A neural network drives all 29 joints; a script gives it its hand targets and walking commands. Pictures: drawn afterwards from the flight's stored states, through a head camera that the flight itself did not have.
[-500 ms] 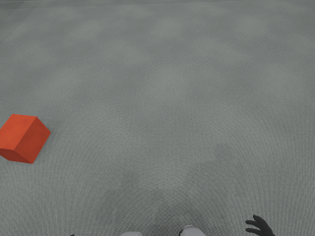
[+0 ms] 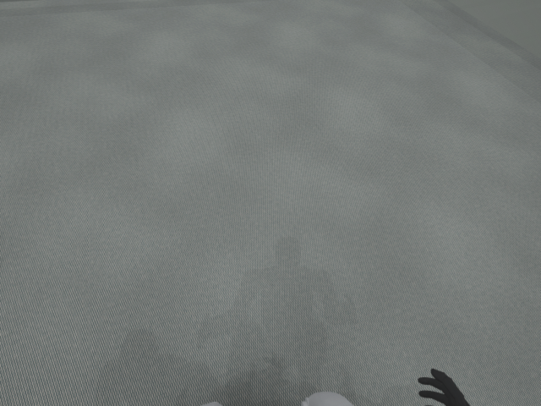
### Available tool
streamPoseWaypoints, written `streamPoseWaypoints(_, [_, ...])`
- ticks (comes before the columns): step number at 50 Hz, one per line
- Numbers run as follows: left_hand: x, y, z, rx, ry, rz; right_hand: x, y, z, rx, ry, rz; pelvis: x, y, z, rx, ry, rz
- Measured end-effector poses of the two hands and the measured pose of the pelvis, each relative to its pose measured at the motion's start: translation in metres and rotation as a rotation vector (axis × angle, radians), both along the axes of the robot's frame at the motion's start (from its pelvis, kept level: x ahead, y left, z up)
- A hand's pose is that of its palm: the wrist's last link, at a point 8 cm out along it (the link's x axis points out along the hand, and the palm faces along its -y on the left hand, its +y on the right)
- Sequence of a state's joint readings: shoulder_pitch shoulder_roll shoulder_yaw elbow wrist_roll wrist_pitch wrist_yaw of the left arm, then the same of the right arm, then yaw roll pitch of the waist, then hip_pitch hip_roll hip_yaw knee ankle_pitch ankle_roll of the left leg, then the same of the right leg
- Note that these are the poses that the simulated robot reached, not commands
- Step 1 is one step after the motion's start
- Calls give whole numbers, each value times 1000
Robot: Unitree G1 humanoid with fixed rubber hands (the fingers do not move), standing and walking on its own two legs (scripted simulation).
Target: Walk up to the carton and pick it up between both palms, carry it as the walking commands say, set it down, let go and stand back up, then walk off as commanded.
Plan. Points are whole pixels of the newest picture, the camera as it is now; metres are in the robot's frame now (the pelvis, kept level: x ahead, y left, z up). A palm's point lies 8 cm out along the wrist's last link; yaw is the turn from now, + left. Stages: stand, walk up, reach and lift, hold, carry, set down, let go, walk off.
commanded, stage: walk off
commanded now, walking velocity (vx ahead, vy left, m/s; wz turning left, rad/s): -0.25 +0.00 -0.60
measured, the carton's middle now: out of the picture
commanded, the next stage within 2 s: stand in 0.46 s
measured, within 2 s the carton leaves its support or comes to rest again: neither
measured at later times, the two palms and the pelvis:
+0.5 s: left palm out of the picture -0.01 +0.23 -0.11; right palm out of the picture -0.07 -0.28 -0.14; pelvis -0.15 -0.01 -0.02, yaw -13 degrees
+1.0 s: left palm out of the picture -0.06 +0.29 -0.12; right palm out of the picture -0.25 -0.21 -0.07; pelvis -0.23 +0.07 +0.01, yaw -23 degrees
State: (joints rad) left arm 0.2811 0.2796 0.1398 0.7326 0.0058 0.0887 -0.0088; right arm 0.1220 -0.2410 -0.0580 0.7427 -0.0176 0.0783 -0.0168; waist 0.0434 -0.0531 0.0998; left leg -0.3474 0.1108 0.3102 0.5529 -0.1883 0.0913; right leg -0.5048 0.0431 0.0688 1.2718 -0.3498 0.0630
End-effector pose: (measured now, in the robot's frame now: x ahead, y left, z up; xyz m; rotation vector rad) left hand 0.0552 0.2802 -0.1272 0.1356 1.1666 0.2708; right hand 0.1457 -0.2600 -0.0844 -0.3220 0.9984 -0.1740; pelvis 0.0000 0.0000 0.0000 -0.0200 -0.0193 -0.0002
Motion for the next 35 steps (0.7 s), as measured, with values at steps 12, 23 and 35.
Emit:
streamPoseWaypoints(12, [-52, -44, 12, 90, -24, -109, -123, -28, -63, 162, 36, -143, -84, -30, -22, 83, -52, -138])
streamPoseWaypoints(23, [-61, -54, 17, 72, -76, -208, -203, -26, -58, 153, 54, -214, -139, -18, -15, 111, -19, -214])
streamPoseWaypoints(35, [-94, -20, -3, -60, -78, -301, -322, 23, -16, 41, 87, -360, -195, 46, -4, 5, -28, -310])
